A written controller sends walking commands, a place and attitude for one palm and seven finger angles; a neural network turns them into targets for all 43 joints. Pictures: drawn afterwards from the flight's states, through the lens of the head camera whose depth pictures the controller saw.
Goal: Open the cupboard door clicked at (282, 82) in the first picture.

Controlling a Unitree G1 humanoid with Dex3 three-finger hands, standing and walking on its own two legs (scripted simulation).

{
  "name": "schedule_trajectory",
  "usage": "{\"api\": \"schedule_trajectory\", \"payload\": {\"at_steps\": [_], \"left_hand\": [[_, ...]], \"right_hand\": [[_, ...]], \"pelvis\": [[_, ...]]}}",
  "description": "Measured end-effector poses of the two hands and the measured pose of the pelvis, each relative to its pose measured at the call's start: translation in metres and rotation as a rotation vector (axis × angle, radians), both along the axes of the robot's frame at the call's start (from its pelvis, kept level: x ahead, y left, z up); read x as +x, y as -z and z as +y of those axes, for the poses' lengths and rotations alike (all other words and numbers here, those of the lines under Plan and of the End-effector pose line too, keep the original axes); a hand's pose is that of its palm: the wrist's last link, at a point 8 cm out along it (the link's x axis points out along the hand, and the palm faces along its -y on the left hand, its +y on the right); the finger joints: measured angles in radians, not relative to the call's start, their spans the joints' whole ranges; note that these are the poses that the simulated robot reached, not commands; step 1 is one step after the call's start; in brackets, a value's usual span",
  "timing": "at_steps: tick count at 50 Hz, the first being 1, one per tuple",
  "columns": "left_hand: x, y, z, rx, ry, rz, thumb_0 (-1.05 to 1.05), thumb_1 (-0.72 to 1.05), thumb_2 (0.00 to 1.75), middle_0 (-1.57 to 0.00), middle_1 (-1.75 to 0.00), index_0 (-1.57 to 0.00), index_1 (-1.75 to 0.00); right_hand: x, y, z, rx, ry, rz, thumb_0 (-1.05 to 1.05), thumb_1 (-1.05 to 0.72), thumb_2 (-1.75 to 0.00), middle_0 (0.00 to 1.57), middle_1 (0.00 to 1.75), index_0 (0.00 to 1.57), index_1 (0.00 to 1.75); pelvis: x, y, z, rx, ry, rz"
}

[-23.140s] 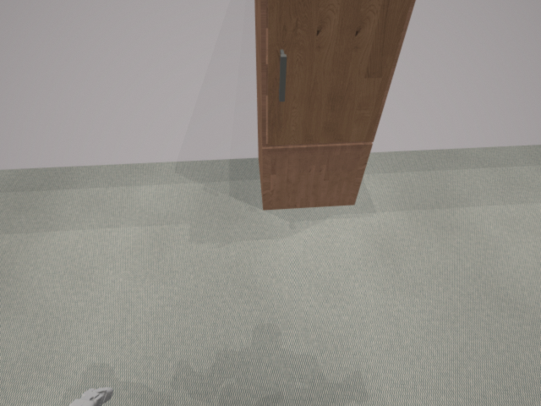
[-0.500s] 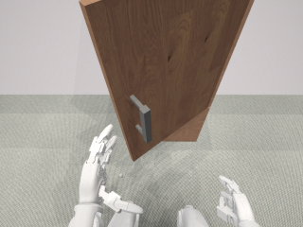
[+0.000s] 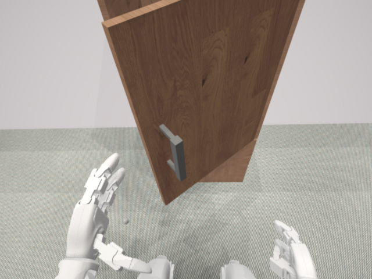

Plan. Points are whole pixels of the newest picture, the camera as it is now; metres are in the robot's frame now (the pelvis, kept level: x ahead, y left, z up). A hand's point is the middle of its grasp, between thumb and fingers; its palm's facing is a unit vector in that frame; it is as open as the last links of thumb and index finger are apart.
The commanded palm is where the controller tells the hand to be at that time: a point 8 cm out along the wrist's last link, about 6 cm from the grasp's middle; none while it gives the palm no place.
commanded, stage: draw the hand back to the body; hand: left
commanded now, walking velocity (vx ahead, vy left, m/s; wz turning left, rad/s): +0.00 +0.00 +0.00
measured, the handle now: (173, 154) +0.37 +0.06 +0.05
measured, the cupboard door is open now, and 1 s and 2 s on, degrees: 39 39 39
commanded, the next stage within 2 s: step back with the hand held close in 1.34 s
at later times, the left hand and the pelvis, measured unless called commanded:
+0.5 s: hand (55, 210) +0.20 +0.20 +0.16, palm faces +0.16 -0.92 -0.36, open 14.5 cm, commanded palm +0.17 +0.26 +0.18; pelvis +0.02 +0.02 +0.06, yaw -1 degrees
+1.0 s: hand out of the picture +0.23 +0.29 +0.26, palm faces +0.45 -0.78 -0.42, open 8.7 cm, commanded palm +0.18 +0.32 +0.26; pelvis +0.03 +0.03 +0.09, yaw -2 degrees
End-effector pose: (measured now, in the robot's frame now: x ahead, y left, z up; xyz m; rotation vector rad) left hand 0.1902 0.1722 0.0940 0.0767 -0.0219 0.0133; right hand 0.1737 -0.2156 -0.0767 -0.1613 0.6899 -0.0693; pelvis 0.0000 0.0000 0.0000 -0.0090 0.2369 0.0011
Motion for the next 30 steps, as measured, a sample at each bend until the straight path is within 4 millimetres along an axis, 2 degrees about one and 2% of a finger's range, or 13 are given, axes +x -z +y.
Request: {"api": "schedule_trajectory", "payload": {"at_steps": [6, 14, 15, 21, 30], "left_hand": [[-0.006, -0.016, 0.016, -0.02, -0.016, 0.042, -0.01, -0.5, 0.3, -0.15, -0.3, -0.15, -0.3], [-0.01, -0.04, 0.039, -0.001, -0.015, -0.003, -0.01, -0.46, 0.31, -0.15, -0.3, -0.15, -0.3], [-0.01, -0.044, 0.043, 0.041, -0.024, 0.0, -0.01, -0.45, 0.32, -0.15, -0.3, -0.15, -0.3], [-0.014, -0.067, 0.065, 0.237, -0.119, 0.084, -0.01, -0.31, 0.38, -0.16, -0.3, -0.16, -0.3], [-0.014, -0.101, 0.094, 0.312, -0.239, 0.053, 0.0, -0.02, 0.5, -0.17, -0.3, -0.17, -0.3]], "right_hand": [[-0.003, -0.024, -0.001, -0.018, 0.012, -0.023, 0.02, -0.91, -0.89, 0.2, 0.3, 0.2, 0.3], [0.005, -0.047, -0.006, -0.058, 0.021, -0.073, 0.02, -0.91, -0.89, 0.2, 0.3, 0.2, 0.3], [0.006, -0.049, -0.005, -0.063, 0.025, -0.075, 0.02, -0.91, -0.89, 0.2, 0.3, 0.2, 0.3], [0.011, -0.063, 0.004, -0.058, 0.062, -0.08, 0.02, -0.91, -0.89, 0.2, 0.3, 0.2, 0.3], [0.011, -0.076, 0.024, -0.042, 0.036, -0.074, 0.02, -0.91, -0.89, 0.2, 0.3, 0.2, 0.3]], "pelvis": [[0.006, -0.018, 0.002, -0.005, -0.003, -0.036], [0.012, -0.029, 0.008, -0.016, -0.006, -0.077], [0.013, -0.031, 0.009, -0.015, -0.002, -0.083], [0.02, -0.048, 0.015, -0.013, 0.011, -0.133], [0.023, -0.068, 0.024, -0.012, 0.018, -0.209]]}}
